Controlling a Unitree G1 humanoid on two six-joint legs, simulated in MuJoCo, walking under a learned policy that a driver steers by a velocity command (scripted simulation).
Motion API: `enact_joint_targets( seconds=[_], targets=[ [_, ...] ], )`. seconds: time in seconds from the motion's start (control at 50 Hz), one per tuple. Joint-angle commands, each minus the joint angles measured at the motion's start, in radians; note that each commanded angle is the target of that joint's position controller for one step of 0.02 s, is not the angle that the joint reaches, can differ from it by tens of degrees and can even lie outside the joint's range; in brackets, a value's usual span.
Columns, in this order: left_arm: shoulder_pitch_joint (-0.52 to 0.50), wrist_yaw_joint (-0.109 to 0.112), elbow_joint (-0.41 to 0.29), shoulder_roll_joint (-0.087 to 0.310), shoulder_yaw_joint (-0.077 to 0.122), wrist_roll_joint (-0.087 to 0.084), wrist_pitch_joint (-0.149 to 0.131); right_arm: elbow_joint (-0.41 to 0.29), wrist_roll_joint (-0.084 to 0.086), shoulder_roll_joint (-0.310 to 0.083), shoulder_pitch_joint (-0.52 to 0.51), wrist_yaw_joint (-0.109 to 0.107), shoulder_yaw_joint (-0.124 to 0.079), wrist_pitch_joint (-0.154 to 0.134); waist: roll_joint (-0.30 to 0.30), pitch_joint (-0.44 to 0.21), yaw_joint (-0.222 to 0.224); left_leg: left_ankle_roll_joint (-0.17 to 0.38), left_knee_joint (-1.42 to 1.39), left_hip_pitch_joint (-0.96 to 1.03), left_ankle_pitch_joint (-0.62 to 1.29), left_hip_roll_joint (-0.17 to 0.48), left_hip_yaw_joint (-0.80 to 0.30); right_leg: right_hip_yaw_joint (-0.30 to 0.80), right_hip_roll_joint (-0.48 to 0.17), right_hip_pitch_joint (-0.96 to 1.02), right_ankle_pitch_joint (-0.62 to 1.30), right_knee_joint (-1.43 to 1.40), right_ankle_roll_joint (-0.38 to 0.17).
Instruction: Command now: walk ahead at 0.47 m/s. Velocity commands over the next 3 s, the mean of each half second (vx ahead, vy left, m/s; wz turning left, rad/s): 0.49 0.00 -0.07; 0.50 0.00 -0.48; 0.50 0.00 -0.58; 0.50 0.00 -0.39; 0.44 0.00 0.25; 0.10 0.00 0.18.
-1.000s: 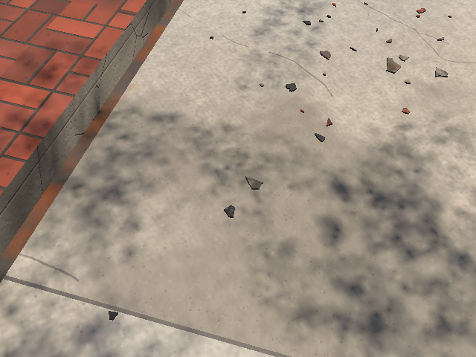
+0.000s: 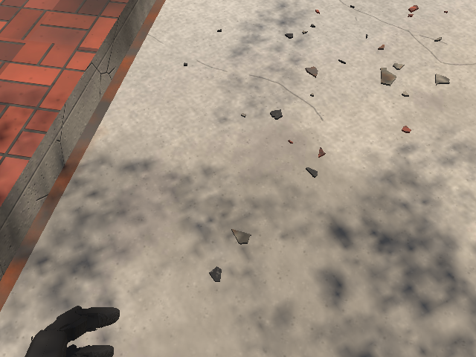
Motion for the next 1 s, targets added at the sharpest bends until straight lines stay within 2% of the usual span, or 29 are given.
enact_joint_targets(
  seconds=[0.02,0.04,0.06,0.08,0.14,0.18,0.22,0.3,0.36,0.42,0.46,0.48,0.5,0.52,0.54,0.56,0.58,0.6,0.62,0.66,0.68,0.72,0.76,0.82,0.88,0.92,0.94,0.98,1.0],
  targets=[
    [0.308,0.01,0.041,0.156,0.054,0.001,0.0,-0.118,0.043,-0.144,-0.045,0.013,-0.025,-0.049,-0.156,-0.199,0.161,0.029,0.558,-0.703,0.05,0.009,-0.061,0.702,-0.362,0.718,-0.428,-0.377,-0.189],
    [0.243,0.009,0.037,0.144,0.05,0.006,-0.003,-0.134,0.035,-0.139,-0.105,0.007,-0.022,-0.055,-0.052,-0.123,0.129,0.036,0.509,-0.665,0.146,0.061,-0.034,0.575,-0.325,0.568,-0.293,-0.388,-0.169],
    [0.202,0.004,0.037,0.127,0.046,0.017,-0.008,-0.137,0.018,-0.128,-0.129,0.003,-0.024,-0.053,-0.03,-0.079,0.096,0.033,0.456,-0.624,0.203,0.094,-0.026,0.472,-0.282,0.449,-0.166,-0.404,-0.161],
    [0.18,0.003,0.038,0.11,0.042,0.03,-0.015,-0.13,0.011,-0.117,-0.102,0.003,-0.026,-0.044,-0.063,-0.083,0.06,0.033,0.424,-0.557,0.245,0.124,-0.039,0.407,-0.251,0.379,-0.106,-0.429,-0.155],
    [0.18,0.001,0.067,0.101,0.042,0.016,-0.036,-0.12,0.004,-0.081,-0.085,-0.004,-0.021,-0.014,-0.072,-0.063,0.031,0.013,0.342,-0.524,0.274,0.142,-0.023,0.308,-0.227,0.29,-0.045,-0.496,-0.178],
    [0.206,0.007,0.089,0.126,0.047,0.015,-0.039,-0.15,-0.007,-0.081,-0.165,-0.007,-0.02,-0.008,-0.054,-0.018,0.045,-0.01,0.248,-0.597,0.349,0.153,-0.019,0.274,-0.226,0.281,-0.033,-0.528,-0.188],
    [0.239,0.017,0.106,0.141,0.05,0.013,-0.032,-0.172,-0.012,-0.078,-0.24,-0.005,-0.017,-0.013,-0.04,0.0,0.067,-0.026,0.132,-0.651,0.46,0.155,-0.015,0.241,-0.219,0.317,-0.004,-0.537,-0.18],
    [0.304,0.029,0.137,0.169,0.054,0.0,-0.017,-0.203,-0.007,-0.053,-0.373,0.009,-0.005,-0.033,-0.032,0.015,0.123,-0.033,-0.112,-0.618,0.63,0.116,0.027,0.158,-0.192,0.363,0.052,-0.528,-0.141],
    [0.378,0.031,0.173,0.175,0.054,-0.008,-0.001,-0.241,0.0,-0.051,-0.478,0.024,-0.001,-0.043,-0.028,0.036,0.163,-0.033,-0.214,-0.613,0.626,0.09,0.035,0.174,-0.212,0.43,0.063,-0.487,-0.141],
    [0.403,0.038,0.19,0.185,0.058,-0.01,0.02,-0.269,0.005,-0.07,-0.522,0.043,-0.004,-0.058,-0.047,0.034,0.156,-0.016,-0.299,-0.597,0.538,0.063,0.022,0.223,-0.248,0.515,0.108,-0.41,-0.131],
    [0.389,0.044,0.191,0.201,0.065,-0.011,0.03,-0.26,0.005,-0.1,-0.472,0.046,-0.014,-0.068,-0.079,0.003,0.118,0.003,-0.331,-0.498,0.467,0.041,0.028,0.257,-0.261,0.537,0.182,-0.348,-0.112],
    [0.368,0.045,0.188,0.205,0.065,-0.011,0.034,-0.24,0.005,-0.121,-0.394,0.043,-0.027,-0.072,-0.087,-0.039,0.067,0.024,-0.366,-0.374,0.45,0.02,0.049,0.245,-0.239,0.522,0.291,-0.267,-0.095],
    [0.366,0.044,0.183,0.176,0.053,-0.003,0.033,-0.202,0.0,-0.172,-0.252,0.033,-0.051,-0.075,-0.072,-0.143,0.001,0.06,-0.365,-0.144,0.466,0.034,0.045,0.205,-0.178,0.455,0.347,-0.094,-0.063],
    [0.35,0.043,0.146,0.105,0.027,0.021,0.028,-0.179,-0.018,-0.249,-0.062,0.021,-0.072,-0.073,0.033,-0.323,-0.073,0.129,-0.311,0.169,0.484,0.227,-0.142,0.154,-0.103,0.258,0.125,0.218,-0.02],
    [0.484,0.041,0.129,0.012,0.003,-0.004,0.011,-0.155,-0.02,-0.292,-0.026,0.025,-0.083,-0.058,0.305,-0.438,-0.005,0.256,-0.397,0.46,0.278,0.431,-0.553,0.103,0.038,-0.118,-0.439,0.523,0.039],
    [0.433,0.043,0.144,0.123,0.028,-0.028,0.004,-0.17,-0.017,-0.182,-0.04,0.025,-0.057,-0.056,0.2,-0.374,-0.044,0.227,-0.466,0.392,0.157,0.406,-0.584,0.205,-0.013,-0.209,-0.448,0.637,0.039],
    [0.348,0.044,0.118,0.169,0.046,-0.041,0.004,-0.172,-0.013,-0.136,-0.099,0.021,-0.042,-0.055,0.148,-0.242,-0.039,0.189,-0.487,0.276,0.181,0.376,-0.426,0.193,-0.052,-0.25,-0.356,0.656,0.036],
    [0.311,0.047,0.11,0.157,0.046,-0.033,0.008,-0.174,-0.014,-0.116,-0.165,0.022,-0.034,-0.056,0.09,-0.17,-0.008,0.174,-0.517,0.151,0.276,0.336,-0.32,0.172,-0.093,-0.217,-0.275,0.633,0.043],
    [0.292,0.047,0.106,0.144,0.051,-0.021,0.014,-0.171,-0.016,-0.09,-0.211,0.023,-0.029,-0.057,0.085,-0.11,0.017,0.17,-0.554,0.055,0.336,0.302,-0.239,0.171,-0.118,-0.193,-0.218,0.59,0.049],
    [0.319,0.04,0.107,0.105,0.051,-0.025,0.039,-0.162,-0.023,-0.074,-0.257,0.022,-0.029,-0.067,0.116,-0.071,0.06,0.167,-0.617,-0.059,0.411,0.263,-0.117,0.163,-0.148,-0.113,-0.159,0.558,0.06],
    [0.315,0.038,0.1,0.085,0.049,-0.025,0.05,-0.154,-0.021,-0.08,-0.265,0.021,-0.032,-0.072,0.107,-0.053,0.07,0.174,-0.637,-0.089,0.454,0.263,-0.071,0.156,-0.153,-0.114,-0.147,0.547,0.067],
    [0.282,0.039,0.077,0.072,0.047,-0.017,0.064,-0.138,-0.02,-0.103,-0.266,0.017,-0.042,-0.078,0.079,-0.022,0.077,0.185,-0.664,-0.108,0.521,0.267,-0.001,0.158,-0.161,-0.148,-0.095,0.492,0.081],
    [0.24,0.034,0.055,0.067,0.044,-0.012,0.064,-0.123,-0.022,-0.122,-0.255,0.011,-0.049,-0.075,0.064,-0.007,0.068,0.186,-0.677,-0.094,0.552,0.26,0.065,0.154,-0.162,-0.172,-0.007,0.388,0.089],
    [0.149,0.011,0.024,0.051,0.035,-0.011,0.053,-0.113,-0.018,-0.151,-0.244,0.003,-0.056,-0.064,0.049,0.012,0.037,0.167,-0.68,-0.075,0.571,0.241,0.164,0.102,-0.15,-0.138,0.131,0.201,0.078],
    [0.052,-0.007,-0.018,0.048,0.031,-0.01,0.053,-0.093,-0.005,-0.179,-0.198,-0.002,-0.066,-0.049,0.036,0.039,0.004,0.154,-0.669,-0.004,0.577,0.266,0.209,0.058,-0.139,-0.14,0.142,0.091,0.056],
    [0.017,-0.016,-0.045,0.061,0.034,-0.01,0.055,-0.082,0.008,-0.194,-0.181,-0.002,-0.073,-0.035,0.038,0.048,0.003,0.139,-0.635,0.066,0.618,0.288,0.228,0.04,-0.129,-0.15,0.092,0.049,0.032],
    [0.012,-0.02,-0.055,0.07,0.039,-0.009,0.057,-0.08,0.014,-0.204,-0.18,-0.002,-0.077,-0.027,0.044,0.043,0.012,0.129,-0.601,0.094,0.689,0.295,0.24,0.023,-0.114,-0.136,0.05,0.035,0.016],
    [0.068,-0.021,-0.057,0.106,0.058,-0.006,0.064,-0.085,0.023,-0.235,-0.194,-0.005,-0.087,-0.013,0.075,-0.016,0.062,0.107,-0.456,0.123,1.001,0.291,0.272,-0.034,-0.049,-0.015,-0.052,0.029,-0.025],
    [0.177,-0.018,-0.034,0.139,0.08,-0.009,0.068,-0.089,0.028,-0.241,-0.208,-0.007,-0.088,-0.003,0.073,-0.079,0.129,0.089,-0.294,0.102,1.117,0.271,0.295,-0.063,-0.001,0.129,-0.065,0.004,-0.054]
  ],
)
